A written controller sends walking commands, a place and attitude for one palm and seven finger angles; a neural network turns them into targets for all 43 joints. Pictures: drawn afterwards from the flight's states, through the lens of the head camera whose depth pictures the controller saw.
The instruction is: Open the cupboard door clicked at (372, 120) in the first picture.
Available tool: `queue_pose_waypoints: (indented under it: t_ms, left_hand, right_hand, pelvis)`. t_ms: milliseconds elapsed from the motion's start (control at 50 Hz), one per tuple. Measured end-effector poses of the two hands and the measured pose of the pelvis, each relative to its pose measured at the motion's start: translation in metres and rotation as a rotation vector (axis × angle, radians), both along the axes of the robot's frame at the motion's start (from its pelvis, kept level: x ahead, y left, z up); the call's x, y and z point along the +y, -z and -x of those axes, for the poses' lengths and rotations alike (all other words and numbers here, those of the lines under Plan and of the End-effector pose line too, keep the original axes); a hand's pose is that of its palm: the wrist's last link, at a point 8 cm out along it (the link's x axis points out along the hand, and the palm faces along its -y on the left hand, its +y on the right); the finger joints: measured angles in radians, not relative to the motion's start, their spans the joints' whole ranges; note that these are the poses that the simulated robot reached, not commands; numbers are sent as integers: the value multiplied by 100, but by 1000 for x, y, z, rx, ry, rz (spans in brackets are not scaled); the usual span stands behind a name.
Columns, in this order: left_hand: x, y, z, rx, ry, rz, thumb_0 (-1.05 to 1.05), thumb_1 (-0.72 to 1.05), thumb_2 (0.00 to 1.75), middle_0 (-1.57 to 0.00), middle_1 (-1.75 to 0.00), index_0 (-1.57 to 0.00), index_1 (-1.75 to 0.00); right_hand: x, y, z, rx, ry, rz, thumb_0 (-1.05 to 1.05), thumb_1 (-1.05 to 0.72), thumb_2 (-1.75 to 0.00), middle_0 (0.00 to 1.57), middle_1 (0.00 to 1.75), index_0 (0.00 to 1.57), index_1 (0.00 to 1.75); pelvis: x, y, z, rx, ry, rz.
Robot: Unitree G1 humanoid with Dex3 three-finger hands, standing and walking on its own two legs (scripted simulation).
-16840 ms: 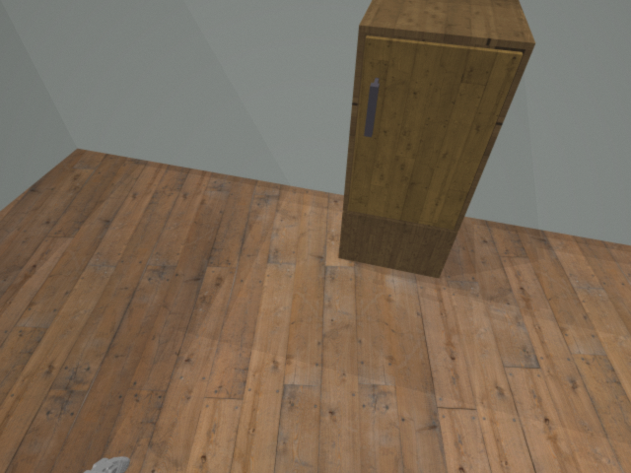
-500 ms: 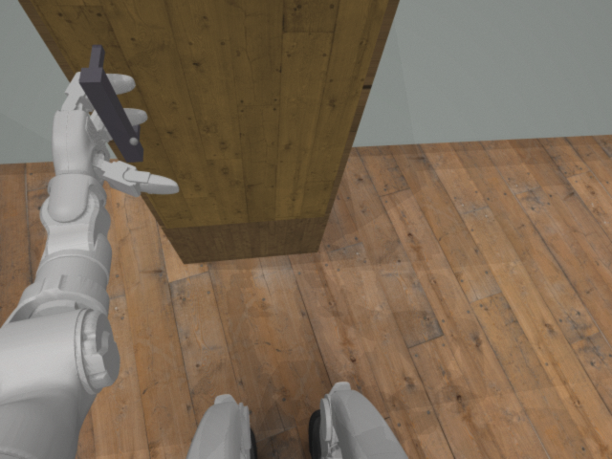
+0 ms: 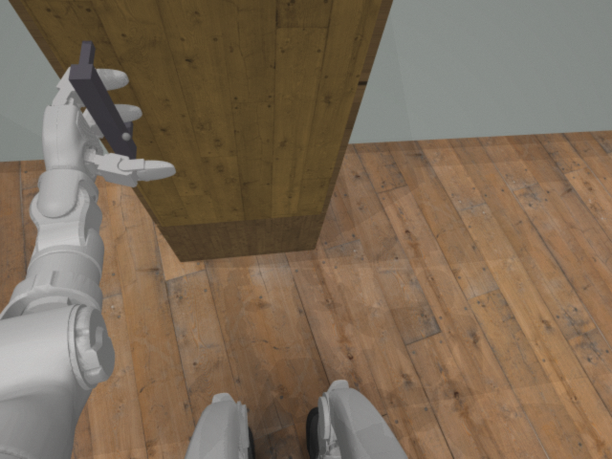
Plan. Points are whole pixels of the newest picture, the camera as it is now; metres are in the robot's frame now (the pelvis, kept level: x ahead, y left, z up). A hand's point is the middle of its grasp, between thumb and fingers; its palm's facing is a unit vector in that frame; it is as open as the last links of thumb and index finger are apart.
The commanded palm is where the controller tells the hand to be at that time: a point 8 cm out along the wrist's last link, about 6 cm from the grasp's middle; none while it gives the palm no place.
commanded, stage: close the thumb around the handle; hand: left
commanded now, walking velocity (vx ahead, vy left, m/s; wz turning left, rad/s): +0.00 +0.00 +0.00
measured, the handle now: (109, 105) +0.56 +0.21 +0.05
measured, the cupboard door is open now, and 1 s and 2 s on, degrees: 0 13 47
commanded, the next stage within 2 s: pull the door open along its arc in 0.50 s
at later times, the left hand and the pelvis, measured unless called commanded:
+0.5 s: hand (125, 138) +0.51 +0.19 +0.05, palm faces +0.05 -1.00 -0.02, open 5.7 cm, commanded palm +0.48 +0.22 +0.05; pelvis +0.00 +0.01 +0.00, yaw +0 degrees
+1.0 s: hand (136, 189) +0.43 +0.17 +0.05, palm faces +0.01 -1.00 -0.02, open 6.0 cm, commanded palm +0.39 +0.22 +0.05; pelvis +0.02 +0.01 +0.02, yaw -1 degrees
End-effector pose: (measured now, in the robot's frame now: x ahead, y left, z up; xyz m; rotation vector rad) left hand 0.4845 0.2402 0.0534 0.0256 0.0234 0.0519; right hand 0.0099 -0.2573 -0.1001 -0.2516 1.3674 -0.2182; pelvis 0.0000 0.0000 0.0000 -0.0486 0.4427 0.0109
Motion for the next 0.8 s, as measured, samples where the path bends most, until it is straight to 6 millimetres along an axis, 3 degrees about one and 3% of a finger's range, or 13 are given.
queue_pose_waypoints:
  t_ms: [420, 680, 800]
  left_hand:
    - [3, 2, 0, 5, 8, -1, 1, 71, 82, -38, -133, -37, -133]
    - [1, 3, 1, -1, -3, 5, 1, 73, 82, -37, -135, -35, -135]
    - [-1, 3, 12, -1, -2, 3, 1, 73, 79, -37, -135, -35, -135]
  right_hand:
    - [10, -1, -5, -10, -3, -2, 0, -90, -90, 21, 30, 20, 30]
    - [13, -1, -2, 0, 3, -8, 0, -90, -90, 20, 30, 20, 30]
    - [15, -4, -5, -14, 23, -24, 0, -90, -90, 20, 30, 20, 30]
  pelvis:
    - [9, -1, -2, -4, 0, 5]
    - [11, -1, -3, -5, 4, 5]
    - [11, -6, -6, -15, 15, 0]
